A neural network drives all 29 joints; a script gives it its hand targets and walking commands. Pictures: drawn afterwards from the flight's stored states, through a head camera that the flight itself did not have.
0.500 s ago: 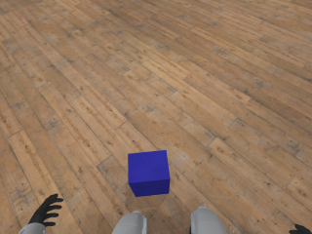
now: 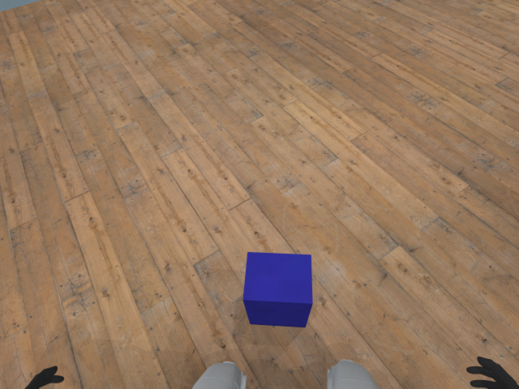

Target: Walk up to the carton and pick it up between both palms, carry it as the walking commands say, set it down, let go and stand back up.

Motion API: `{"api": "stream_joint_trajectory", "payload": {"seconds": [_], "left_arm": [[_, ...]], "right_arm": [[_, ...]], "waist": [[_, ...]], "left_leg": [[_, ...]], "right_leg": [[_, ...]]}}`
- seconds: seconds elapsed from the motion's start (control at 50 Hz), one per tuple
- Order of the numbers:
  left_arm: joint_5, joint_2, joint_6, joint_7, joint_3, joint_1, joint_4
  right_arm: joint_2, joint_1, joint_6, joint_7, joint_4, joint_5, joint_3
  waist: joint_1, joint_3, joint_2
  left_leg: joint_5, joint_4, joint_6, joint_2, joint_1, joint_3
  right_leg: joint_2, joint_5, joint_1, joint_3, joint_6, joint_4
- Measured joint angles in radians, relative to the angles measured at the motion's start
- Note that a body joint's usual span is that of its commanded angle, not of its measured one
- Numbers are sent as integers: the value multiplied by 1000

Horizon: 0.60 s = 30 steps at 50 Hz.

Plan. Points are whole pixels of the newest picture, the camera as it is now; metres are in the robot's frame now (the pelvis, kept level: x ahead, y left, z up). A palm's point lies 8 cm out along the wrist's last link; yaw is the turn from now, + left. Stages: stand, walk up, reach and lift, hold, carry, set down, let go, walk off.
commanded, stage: walk up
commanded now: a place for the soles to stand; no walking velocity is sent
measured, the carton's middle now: (278, 292) +0.44 +0.01 -0.59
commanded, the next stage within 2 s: reach and lift in 1.96 s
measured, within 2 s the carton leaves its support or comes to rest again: neither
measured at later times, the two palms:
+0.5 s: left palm out of the picture +0.08 +0.35 -0.08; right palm (485, 386) +0.14 -0.28 -0.06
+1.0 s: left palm out of the picture +0.08 +0.33 -0.07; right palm out of the picture +0.08 -0.31 -0.06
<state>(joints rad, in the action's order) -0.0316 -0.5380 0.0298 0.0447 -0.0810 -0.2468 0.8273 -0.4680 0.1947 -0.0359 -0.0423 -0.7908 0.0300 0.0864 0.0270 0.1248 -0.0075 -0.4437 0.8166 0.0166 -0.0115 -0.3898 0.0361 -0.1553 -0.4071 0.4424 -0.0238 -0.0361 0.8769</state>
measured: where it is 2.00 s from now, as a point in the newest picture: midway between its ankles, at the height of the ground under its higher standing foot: outside the picture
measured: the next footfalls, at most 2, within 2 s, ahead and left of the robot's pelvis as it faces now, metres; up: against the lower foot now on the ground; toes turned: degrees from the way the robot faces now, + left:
none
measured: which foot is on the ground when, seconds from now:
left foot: down 0.00-1.00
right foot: down 0.00-1.00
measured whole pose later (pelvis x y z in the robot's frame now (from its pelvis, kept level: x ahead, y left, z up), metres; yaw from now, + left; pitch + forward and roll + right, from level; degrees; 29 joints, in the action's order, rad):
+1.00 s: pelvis -0.01 +0.01 +0.04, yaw +1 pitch -2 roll +0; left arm -0.01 -0.41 0.02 -0.01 -0.01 -0.07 1.11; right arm -0.40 0.07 0.00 -0.02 -1.12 0.01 0.01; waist 0.00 0.06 0.01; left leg -0.18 0.43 -0.04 -0.03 -0.22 0.05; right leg -0.04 -0.17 0.22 0.00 -0.03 0.42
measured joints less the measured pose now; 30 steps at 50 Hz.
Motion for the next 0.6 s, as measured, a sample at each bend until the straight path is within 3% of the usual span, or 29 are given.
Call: {"api": "stream_joint_trajectory", "payload": {"seconds": [0.04, 0.08, 0.12, 0.16, 0.26, 0.34, 0.6], "left_arm": [[14, 0, -10, 3, -3, 19, 10], [23, 11, -10, 2, 4, 31, 22], [28, 28, 4, -5, 15, 39, 30], [26, 47, 13, -10, 26, 37, 35], [22, 89, 0, -26, 58, 59, 66], [26, 97, -3, -33, 67, 94, 85], [28, 95, -3, -48, 76, 128, 188]], "right_arm": [[18, 6, 12, 7, -15, 8, -9], [35, 3, 19, 14, -26, 1, -23], [43, -5, 22, 21, -32, -8, -35], [43, -27, 24, 27, -44, -24, -44], [53, -65, 36, 41, -79, -29, -48], [65, -94, 48, 43, -111, -26, -64], [73, -165, 48, 34, -204, -26, -84]], "waist": [[-2, 7, 28], [-14, 9, 36], [-22, 8, 35], [-23, 4, 27], [-16, -28, 30], [-3, -43, 25], [4, -52, 15]], "left_leg": [[19, 23, -32, 15, -16, -4], [35, 17, -39, 13, -16, 4], [45, 9, -41, 7, -16, 15], [39, 21, -47, -3, -18, 20], [54, -21, -40, 11, 14, 6], [76, -60, -27, 4, 31, 3], [171, -212, -47, -10, 89, 13]], "right_leg": [[26, -92, 26, 49, 22, 66], [70, -144, 28, 59, 35, 93], [99, -74, -13, 33, 45, 2], [117, 56, -40, 28, 27, -66], [100, 27, -65, 41, -8, -90], [108, 63, -88, 43, -5, -149], [116, 154, -147, 27, -2, -295]]}}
